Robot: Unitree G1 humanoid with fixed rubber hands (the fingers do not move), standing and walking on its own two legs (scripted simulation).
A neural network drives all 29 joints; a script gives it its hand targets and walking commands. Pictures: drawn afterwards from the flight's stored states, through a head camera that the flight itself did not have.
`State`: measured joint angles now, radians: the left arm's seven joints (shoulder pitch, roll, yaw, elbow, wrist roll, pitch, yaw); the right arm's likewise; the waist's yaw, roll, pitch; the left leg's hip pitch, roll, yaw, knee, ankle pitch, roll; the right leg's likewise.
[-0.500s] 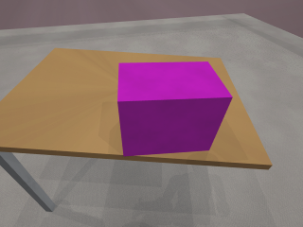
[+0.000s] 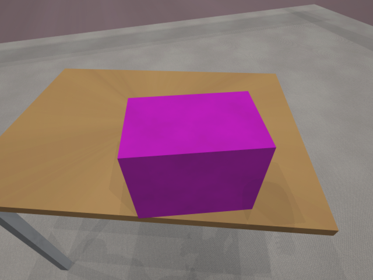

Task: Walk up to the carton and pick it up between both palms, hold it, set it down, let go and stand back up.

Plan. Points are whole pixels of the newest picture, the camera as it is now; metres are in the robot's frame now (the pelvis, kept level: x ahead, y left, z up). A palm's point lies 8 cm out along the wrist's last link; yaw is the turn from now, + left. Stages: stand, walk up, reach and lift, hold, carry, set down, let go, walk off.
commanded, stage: walk up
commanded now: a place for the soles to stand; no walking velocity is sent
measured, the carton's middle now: (192, 155) +0.41 +0.02 +0.06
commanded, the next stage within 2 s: none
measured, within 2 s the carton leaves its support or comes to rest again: neither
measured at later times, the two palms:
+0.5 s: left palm out of the picture +0.13 +0.25 -0.09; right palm out of the picture +0.09 -0.26 -0.11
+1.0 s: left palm out of the picture +0.11 +0.27 -0.10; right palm out of the picture +0.06 -0.27 -0.11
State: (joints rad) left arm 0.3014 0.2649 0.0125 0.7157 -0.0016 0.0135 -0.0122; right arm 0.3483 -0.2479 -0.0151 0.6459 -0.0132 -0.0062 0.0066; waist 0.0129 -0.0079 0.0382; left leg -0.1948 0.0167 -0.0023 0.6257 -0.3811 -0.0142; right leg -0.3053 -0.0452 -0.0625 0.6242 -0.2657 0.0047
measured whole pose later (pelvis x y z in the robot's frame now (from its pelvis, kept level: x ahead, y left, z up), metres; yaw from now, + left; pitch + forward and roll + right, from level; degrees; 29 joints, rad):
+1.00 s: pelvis +0.00 +0.01 +0.00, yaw -4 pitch -2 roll +0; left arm 0.28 0.29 0.00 0.75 0.00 0.00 0.02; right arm 0.30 -0.30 -0.02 0.74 -0.01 0.03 0.01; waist -0.01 0.01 0.05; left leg -0.17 0.03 0.06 0.59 -0.38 -0.01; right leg -0.32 -0.03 0.00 0.61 -0.25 0.01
